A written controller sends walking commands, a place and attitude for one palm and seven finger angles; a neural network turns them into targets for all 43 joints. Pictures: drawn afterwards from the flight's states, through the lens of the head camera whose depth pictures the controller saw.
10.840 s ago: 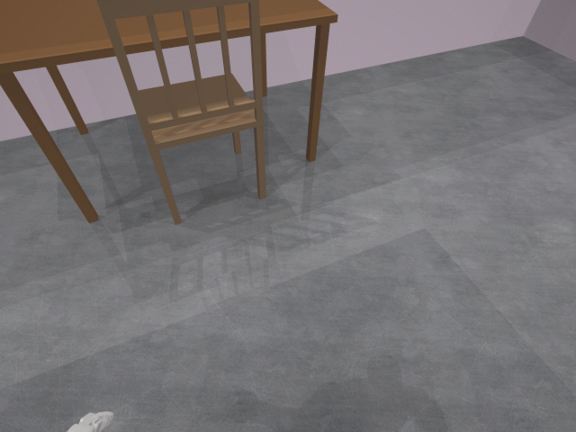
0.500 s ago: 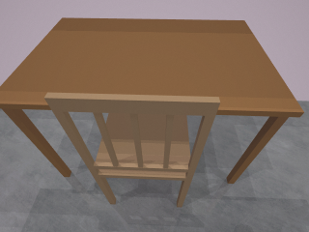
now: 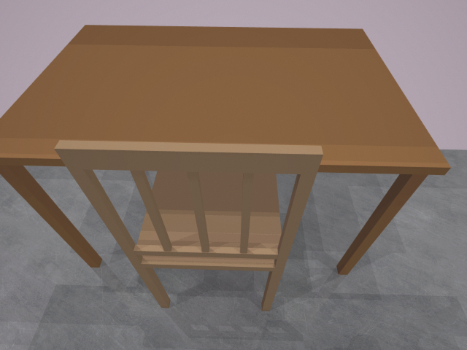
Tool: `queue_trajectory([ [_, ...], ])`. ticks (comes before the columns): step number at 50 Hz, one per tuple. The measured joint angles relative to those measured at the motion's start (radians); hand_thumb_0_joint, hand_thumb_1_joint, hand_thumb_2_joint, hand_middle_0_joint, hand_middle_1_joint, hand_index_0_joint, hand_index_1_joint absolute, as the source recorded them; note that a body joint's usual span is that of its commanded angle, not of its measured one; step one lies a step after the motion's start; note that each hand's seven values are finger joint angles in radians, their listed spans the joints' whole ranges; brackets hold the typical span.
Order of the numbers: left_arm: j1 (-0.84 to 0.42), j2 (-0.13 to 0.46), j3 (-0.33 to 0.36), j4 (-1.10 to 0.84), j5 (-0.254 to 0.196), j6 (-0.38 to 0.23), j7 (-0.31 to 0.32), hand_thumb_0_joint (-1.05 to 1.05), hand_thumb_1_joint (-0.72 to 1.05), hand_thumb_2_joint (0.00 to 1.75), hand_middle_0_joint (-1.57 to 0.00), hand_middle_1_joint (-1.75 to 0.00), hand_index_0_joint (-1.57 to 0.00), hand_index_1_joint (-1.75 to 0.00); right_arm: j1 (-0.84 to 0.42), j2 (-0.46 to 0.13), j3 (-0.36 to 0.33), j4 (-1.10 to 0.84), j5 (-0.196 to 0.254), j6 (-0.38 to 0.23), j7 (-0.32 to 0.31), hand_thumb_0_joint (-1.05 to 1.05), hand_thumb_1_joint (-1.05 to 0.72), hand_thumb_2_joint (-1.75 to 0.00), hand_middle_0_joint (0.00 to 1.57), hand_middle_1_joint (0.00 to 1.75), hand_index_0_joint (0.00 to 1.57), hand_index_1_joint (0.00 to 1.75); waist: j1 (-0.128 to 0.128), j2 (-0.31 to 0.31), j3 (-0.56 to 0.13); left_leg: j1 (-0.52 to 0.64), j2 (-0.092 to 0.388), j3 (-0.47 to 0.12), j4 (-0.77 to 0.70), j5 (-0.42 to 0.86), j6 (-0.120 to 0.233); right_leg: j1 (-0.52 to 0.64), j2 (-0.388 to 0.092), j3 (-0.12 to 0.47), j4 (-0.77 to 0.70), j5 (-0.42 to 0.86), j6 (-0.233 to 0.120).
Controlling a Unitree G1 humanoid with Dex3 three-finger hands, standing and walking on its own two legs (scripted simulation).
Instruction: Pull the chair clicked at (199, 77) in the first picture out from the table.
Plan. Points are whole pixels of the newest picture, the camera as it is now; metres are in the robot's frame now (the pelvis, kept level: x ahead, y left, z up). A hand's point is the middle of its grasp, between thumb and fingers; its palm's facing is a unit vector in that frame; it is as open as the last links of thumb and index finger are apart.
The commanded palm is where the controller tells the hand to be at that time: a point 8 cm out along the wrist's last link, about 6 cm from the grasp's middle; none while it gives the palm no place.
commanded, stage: look again from close up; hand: left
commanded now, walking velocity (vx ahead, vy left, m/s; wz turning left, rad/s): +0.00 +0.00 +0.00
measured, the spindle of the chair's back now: (200, 216) +0.40 +0.10 -0.07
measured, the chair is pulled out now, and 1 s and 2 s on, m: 0.00 0.00 0.00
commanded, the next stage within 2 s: raise the hand toward the chair's back in 0.12 s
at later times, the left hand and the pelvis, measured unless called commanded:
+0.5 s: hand (140, 306) +0.19 +0.17 -0.02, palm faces +0.06 -1.00 -0.02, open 8.1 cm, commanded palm +0.11 +0.23 -0.07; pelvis -0.03 -0.01 -0.05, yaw +2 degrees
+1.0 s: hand (129, 336) +0.16 +0.19 -0.06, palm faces +0.02 -1.00 -0.03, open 12.4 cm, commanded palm +0.12 +0.25 -0.05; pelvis -0.06 +0.00 -0.10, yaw +2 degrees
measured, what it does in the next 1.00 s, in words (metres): lowers itself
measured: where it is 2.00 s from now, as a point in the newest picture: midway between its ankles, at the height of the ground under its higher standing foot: outside the picture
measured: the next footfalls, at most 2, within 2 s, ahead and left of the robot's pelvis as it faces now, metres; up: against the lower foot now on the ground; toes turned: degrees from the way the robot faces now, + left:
none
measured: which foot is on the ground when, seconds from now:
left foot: down 0.00-1.00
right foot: down 0.00-1.00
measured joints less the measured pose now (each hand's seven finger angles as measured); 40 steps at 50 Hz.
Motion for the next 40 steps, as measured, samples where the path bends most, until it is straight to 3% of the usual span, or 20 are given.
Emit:
queue_trajectory([
  [12, 0.012, -0.007, -0.001, -0.001, 0.004, -0.007, 0.006, 0.00, 0.91, 0.90, -0.20, -0.29, -0.20, -0.30, 0.006, 0.001, 0.001, -0.005, -0.001, 0.002, -0.002, 0.00, -0.92, -0.90, 0.20, 0.29, 0.20, 0.30, -0.002, 0.007, -0.007, -0.022, 0.015, -0.006, 0.026, -0.010, -0.007, -0.007, 0.015, -0.004, -0.005, 0.002, -0.005],
  [14, 0.117, 0.010, 0.029, -0.349, -0.068, 0.103, 0.021, 0.02, 0.94, 0.90, -0.20, -0.29, -0.20, -0.30, 0.046, -0.010, 0.012, -0.098, 0.020, -0.044, -0.026, 0.01, -0.93, -0.90, 0.20, 0.29, 0.20, 0.30, 0.001, 0.001, 0.007, -0.035, 0.016, -0.009, 0.050, -0.022, -0.006, -0.021, 0.015, -0.007, 0.020, -0.005, -0.006],
  [15, 0.166, 0.027, 0.036, -0.520, -0.089, 0.081, 0.037, 0.03, 0.94, 0.90, -0.20, -0.29, -0.20, -0.30, 0.067, -0.017, 0.013, -0.141, 0.026, -0.097, -0.041, 0.01, -0.93, -0.90, 0.20, 0.30, 0.20, 0.30, 0.006, -0.006, 0.004, -0.044, 0.012, -0.009, 0.058, -0.025, -0.005, -0.035, 0.010, -0.007, 0.042, -0.015, -0.007],
  [17, 0.198, 0.045, 0.045, -0.751, -0.130, 0.010, 0.058, 0.04, 0.94, 0.89, -0.20, -0.29, -0.20, -0.30, 0.083, -0.043, 0.005, -0.212, 0.038, -0.190, -0.052, 0.02, -0.93, -0.90, 0.20, 0.30, 0.20, 0.30, -0.010, -0.002, -0.016, -0.083, 0.000, -0.027, 0.093, -0.031, -0.003, -0.068, -0.003, -0.026, 0.086, -0.037, -0.006],
  [20, 0.127, 0.039, 0.083, -0.886, -0.163, -0.144, 0.016, 0.03, 0.89, 0.88, -0.19, -0.29, -0.19, -0.29, 0.043, -0.095, -0.021, -0.310, 0.022, -0.255, -0.045, 0.02, -0.92, -0.90, 0.20, 0.30, 0.20, 0.30, -0.041, 0.022, -0.068, -0.213, -0.008, -0.056, 0.203, -0.059, 0.000, -0.180, -0.015, -0.054, 0.187, -0.075, -0.003],
  [22, 0.075, 0.029, 0.112, -0.898, -0.193, -0.281, -0.060, 0.02, 0.86, 0.87, -0.18, -0.28, -0.18, -0.29, -0.009, -0.116, -0.039, -0.371, 0.012, -0.268, -0.028, 0.01, -0.92, -0.90, 0.20, 0.29, 0.20, 0.30, -0.042, 0.015, -0.119, -0.329, -0.004, -0.049, 0.296, -0.088, -0.002, -0.305, -0.017, -0.044, 0.293, -0.108, -0.006],
  [25, 0.043, 0.012, 0.130, -0.885, -0.226, -0.478, -0.223, 0.01, 0.79, 0.84, -0.18, -0.27, -0.18, -0.28, -0.087, -0.127, -0.067, -0.463, 0.017, -0.276, 0.004, 0.01, -0.91, -0.90, 0.20, 0.29, 0.20, 0.30, -0.033, -0.013, -0.169, -0.485, 0.009, -0.038, 0.443, -0.130, -0.007, -0.473, -0.011, -0.027, 0.455, -0.160, -0.006],
  [27, 0.053, 0.007, 0.132, -0.875, -0.232, -0.548, -0.312, 0.01, 0.74, 0.82, -0.17, -0.26, -0.17, -0.27, -0.129, -0.131, -0.081, -0.527, 0.024, -0.269, 0.018, 0.01, -0.91, -0.90, 0.20, 0.29, 0.20, 0.30, -0.024, -0.031, -0.185, -0.572, 0.015, -0.040, 0.542, -0.169, -0.009, -0.560, -0.008, -0.024, 0.555, -0.202, -0.016],
  [30, 0.113, 0.004, 0.130, -0.902, -0.242, -0.531, -0.354, 0.01, 0.67, 0.80, -0.17, -0.26, -0.17, -0.26, -0.168, -0.133, -0.088, -0.616, 0.032, -0.245, 0.015, 0.01, -0.91, -0.90, 0.20, 0.29, 0.20, 0.30, -0.006, -0.046, -0.191, -0.666, 0.019, -0.052, 0.659, -0.222, -0.014, -0.646, -0.007, -0.032, 0.665, -0.248, -0.024],
  [35, 0.228, 0.024, 0.141, -1.048, -0.242, -0.493, -0.283, 0.01, 0.54, 0.75, -0.16, -0.24, -0.16, -0.25, -0.181, -0.107, -0.065, -0.681, 0.024, -0.222, -0.008, 0.01, -0.91, -0.90, 0.19, 0.29, 0.20, 0.30, 0.034, -0.034, -0.183, -0.753, 0.025, -0.098, 0.770, -0.261, -0.020, -0.702, 0.000, -0.074, 0.747, -0.287, -0.031],
  [40, 0.174, 0.055, 0.138, -1.123, -0.254, -0.513, -0.307, 0.01, 0.43, 0.70, -0.15, -0.22, -0.15, -0.23, -0.168, -0.070, 0.000, -0.649, 0.022, -0.221, -0.024, 0.01, -0.91, -0.90, 0.20, 0.29, 0.20, 0.30, 0.055, 0.006, -0.173, -0.819, 0.026, -0.141, 0.822, -0.262, -0.021, -0.740, 0.005, -0.114, 0.771, -0.286, -0.036],
])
